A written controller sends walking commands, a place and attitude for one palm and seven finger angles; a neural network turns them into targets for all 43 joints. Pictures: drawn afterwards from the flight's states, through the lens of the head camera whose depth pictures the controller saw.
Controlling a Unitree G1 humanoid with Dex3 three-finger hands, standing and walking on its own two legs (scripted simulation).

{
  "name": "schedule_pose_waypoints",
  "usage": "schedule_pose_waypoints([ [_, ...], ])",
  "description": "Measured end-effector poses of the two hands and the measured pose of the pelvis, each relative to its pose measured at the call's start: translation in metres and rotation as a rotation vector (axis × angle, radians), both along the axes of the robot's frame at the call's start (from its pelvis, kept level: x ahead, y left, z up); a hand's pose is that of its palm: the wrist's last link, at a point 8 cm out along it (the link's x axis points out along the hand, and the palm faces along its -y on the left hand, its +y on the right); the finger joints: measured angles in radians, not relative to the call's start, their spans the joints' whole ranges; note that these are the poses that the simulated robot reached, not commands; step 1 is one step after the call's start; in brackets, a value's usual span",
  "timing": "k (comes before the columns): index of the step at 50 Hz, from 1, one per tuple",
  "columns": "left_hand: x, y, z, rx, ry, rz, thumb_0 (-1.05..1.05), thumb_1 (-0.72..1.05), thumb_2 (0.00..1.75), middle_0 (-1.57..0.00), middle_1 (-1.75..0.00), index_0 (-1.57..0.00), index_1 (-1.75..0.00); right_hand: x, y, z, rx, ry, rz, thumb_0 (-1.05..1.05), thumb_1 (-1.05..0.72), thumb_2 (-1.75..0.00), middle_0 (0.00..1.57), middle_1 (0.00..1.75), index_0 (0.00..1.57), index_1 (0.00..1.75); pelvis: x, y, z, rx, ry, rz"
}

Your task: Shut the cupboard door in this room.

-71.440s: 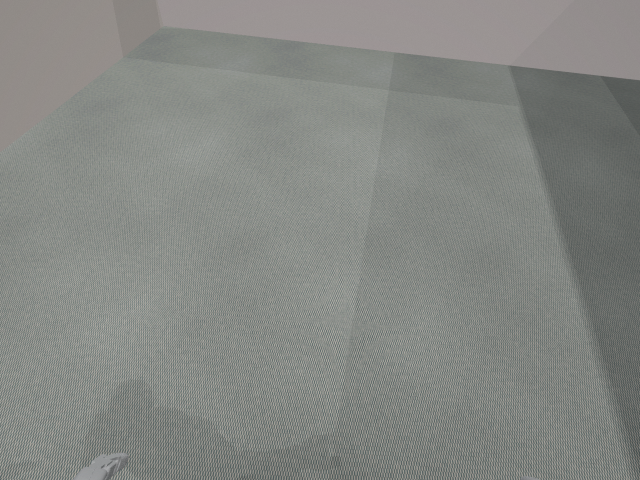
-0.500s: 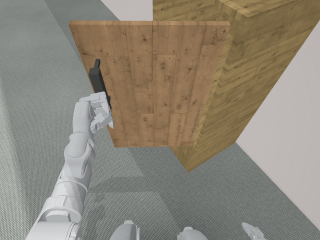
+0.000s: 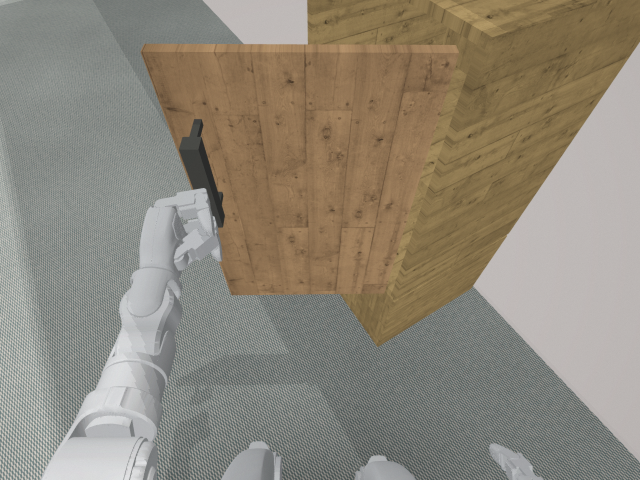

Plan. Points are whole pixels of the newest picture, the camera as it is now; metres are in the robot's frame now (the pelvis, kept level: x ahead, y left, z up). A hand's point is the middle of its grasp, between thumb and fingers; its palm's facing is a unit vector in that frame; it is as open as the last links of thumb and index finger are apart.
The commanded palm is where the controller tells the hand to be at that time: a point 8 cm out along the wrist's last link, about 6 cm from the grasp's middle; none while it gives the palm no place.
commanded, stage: push the door shut along its arc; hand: left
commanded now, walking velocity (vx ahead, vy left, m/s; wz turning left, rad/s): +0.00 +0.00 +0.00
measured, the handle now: (207, 176) +0.51 +0.17 +0.06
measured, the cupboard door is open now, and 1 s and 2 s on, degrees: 60 45 33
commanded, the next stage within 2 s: pull the fist back off the door in 1.68 s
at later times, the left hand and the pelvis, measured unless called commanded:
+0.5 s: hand (225, 198) +0.47 +0.14 +0.07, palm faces -0.12 -0.99 -0.04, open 3.1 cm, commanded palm +0.46 +0.17 +0.07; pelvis -0.01 +0.01 -0.01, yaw +0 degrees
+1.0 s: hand (256, 165) +0.52 +0.10 +0.08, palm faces -0.24 -0.97 -0.05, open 3.1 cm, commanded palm +0.53 +0.14 +0.07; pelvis -0.01 +0.01 -0.03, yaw -1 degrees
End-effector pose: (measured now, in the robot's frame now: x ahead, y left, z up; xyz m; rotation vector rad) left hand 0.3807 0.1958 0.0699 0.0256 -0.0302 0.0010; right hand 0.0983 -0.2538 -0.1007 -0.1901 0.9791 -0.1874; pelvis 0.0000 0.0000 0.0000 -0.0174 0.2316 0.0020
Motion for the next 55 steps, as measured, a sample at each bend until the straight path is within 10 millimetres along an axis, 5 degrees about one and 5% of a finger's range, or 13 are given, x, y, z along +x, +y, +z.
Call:
schedule_pose_waypoints([
  [9, 0.028, -0.001, 0.006, 0.002, -0.019, -0.044, 0.02, 0.89, 0.90, -1.31, -1.50, -1.30, -1.50, -0.006, 0.005, -0.005, -0.014, 0.021, 0.003, 0.01, -0.90, -0.90, 0.20, 0.30, 0.20, 0.30, -0.004, 0.004, -0.005, -0.007, 0.016, 0.006],
  [22, 0.065, -0.001, 0.002, 0.007, 0.028, -0.105, 0.01, 0.89, 0.91, -1.32, -1.50, -1.31, -1.50, -0.060, 0.007, -0.020, -0.015, 0.180, -0.056, 0.01, -0.90, -0.90, 0.20, 0.30, 0.20, 0.30, -0.005, 0.012, -0.013, -0.014, 0.068, 0.001],
  [55, 0.148, -0.052, 0.012, 0.031, 0.049, -0.282, 0.02, 0.90, 0.90, -1.30, -1.50, -1.30, -1.50, -0.132, -0.001, -0.034, -0.036, 0.336, -0.150, 0.01, -0.90, -0.90, 0.20, 0.30, 0.20, 0.30, -0.012, 0.007, -0.038, -0.031, 0.185, -0.013],
])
